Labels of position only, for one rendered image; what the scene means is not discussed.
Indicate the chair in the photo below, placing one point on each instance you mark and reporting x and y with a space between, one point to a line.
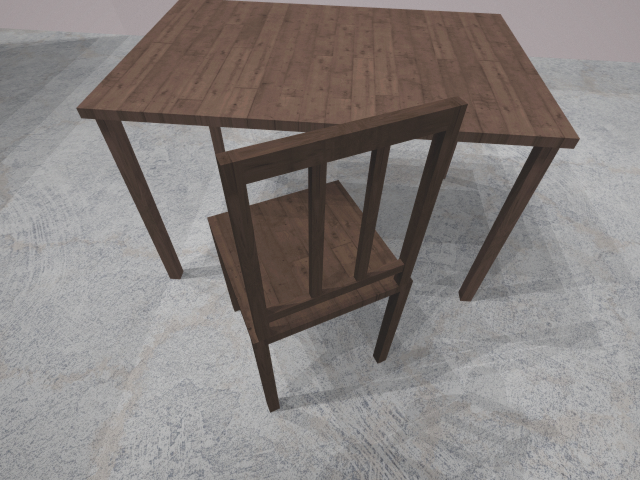
296 261

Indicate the table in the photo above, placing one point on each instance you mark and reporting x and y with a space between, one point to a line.
303 67

